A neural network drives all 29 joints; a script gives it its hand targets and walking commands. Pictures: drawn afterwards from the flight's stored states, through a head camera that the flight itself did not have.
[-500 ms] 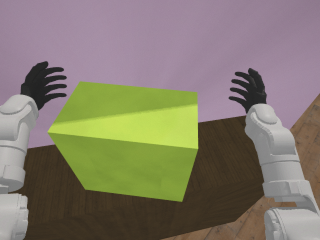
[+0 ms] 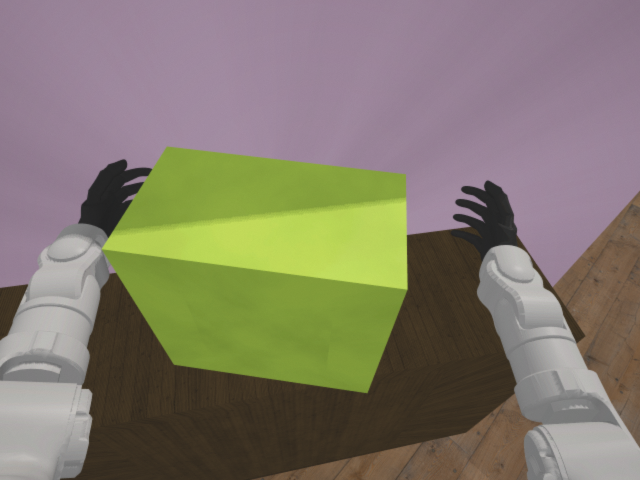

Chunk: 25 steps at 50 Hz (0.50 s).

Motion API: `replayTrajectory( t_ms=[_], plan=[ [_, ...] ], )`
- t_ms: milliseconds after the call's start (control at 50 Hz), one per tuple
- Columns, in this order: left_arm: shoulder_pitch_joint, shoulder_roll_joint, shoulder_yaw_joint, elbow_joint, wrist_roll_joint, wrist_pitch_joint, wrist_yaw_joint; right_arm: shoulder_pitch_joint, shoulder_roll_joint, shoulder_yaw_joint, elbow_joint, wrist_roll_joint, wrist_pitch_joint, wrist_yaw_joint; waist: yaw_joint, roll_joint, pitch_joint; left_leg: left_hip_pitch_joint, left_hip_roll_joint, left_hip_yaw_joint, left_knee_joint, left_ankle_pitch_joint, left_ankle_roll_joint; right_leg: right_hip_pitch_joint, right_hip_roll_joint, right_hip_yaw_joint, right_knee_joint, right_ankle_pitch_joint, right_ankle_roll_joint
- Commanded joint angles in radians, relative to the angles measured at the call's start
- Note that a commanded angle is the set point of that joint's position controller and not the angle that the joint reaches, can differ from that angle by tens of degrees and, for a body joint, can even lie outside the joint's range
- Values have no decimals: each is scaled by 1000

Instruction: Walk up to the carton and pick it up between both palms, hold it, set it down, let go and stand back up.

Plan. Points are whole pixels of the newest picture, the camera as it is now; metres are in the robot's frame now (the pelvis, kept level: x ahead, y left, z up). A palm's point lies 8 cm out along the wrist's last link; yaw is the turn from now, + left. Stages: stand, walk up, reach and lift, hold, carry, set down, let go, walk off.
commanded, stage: reach and lift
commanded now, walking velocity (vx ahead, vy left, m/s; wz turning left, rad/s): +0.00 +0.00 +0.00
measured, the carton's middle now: (276, 280) +0.39 +0.03 +0.01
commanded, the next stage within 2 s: none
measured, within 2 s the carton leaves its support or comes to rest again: neither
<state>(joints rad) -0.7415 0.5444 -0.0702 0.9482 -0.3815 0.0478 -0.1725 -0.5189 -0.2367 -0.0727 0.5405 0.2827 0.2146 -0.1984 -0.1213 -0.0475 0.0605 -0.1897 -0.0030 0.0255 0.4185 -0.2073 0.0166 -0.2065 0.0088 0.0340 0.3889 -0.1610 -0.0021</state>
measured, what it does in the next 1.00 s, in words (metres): stands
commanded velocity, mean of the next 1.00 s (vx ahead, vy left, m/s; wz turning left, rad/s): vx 0.00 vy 0.00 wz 0.00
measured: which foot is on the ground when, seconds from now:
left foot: down 0.00-1.00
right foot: down 0.00-1.00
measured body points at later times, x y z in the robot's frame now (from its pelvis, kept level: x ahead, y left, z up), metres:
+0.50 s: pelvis +0.02 +0.02 +0.00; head +0.07 +0.04 +0.44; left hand +0.46 +0.23 +0.05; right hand +0.38 -0.23 +0.04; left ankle +0.01 +0.11 -0.74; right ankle +0.03 -0.13 -0.74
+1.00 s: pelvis +0.02 +0.02 -0.01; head +0.06 +0.04 +0.44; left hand +0.45 +0.23 +0.05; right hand +0.38 -0.21 +0.04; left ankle +0.01 +0.11 -0.74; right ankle +0.03 -0.13 -0.74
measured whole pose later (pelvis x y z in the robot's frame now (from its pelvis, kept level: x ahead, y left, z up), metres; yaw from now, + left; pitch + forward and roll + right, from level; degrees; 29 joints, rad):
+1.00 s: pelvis +0.02 +0.02 -0.01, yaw +2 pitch +10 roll -3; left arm -0.74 0.42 -0.17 1.12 -0.38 -0.18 -0.11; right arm -0.51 -0.17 -0.03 0.85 0.30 -0.18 -0.18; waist -0.12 0.01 -0.08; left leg -0.45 0.00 -0.02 0.54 -0.26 0.03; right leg -0.40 0.01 -0.01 0.39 -0.17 0.01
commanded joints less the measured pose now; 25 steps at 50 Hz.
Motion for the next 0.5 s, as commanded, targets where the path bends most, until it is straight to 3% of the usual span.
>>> replayTrajectory(
  t_ms=[0, 80, 140, 220, 280, 400, 480],
  plan=[
    [-512, 169, -2, -39, 15, -146, 31, -365, -79, -35, -7, -19, -159, 32, -66, 192, -603, 129, -7, -51, 8, 111, -30, -37, -8, -56, -38, 156, -42],
    [-497, 130, -45, 42, 12, -199, 36, -346, -71, -18, 96, -15, -215, 36, -75, 188, -614, 104, -2, -58, 24, 82, -35, -82, -4, -68, -10, 121, -44],
    [-498, 110, -64, 38, 1, -240, 42, -348, -72, -12, 104, -11, -273, 37, -80, 189, -669, 119, -6, -63, 62, 134, -51, -121, 1, -75, 8, 149, -40],
    [-459, 96, -52, 74, 30, -275, 52, -314, -79, 7, 200, 3, -336, 42, -73, 191, -701, 140, 1, -78, 104, 221, -70, -180, 12, -84, 40, 166, -42],
    [-438, 60, -71, 3, 45, -290, 63, -287, -87, -1, 216, 29, -392, 40, -84, 248, -764, 205, 6, -89, 133, 360, -103, -208, 23, -99, 49, 216, -43],
    [-381, 38, -47, -68, 82, -272, 76, -250, -105, 1, 239, 54, -466, 36, -71, 287, -804, 272, 12, -102, 180, 588, -140, -219, 42, -103, 57, 288, -44],
    [-350, 29, -29, -78, 92, -258, 76, -230, -106, 13, 240, 60, -487, 34, -58, 255, -799, 266, 14, -95, 184, 650, -138, -178, 50, -102, 52, 327, -42]
  ],
)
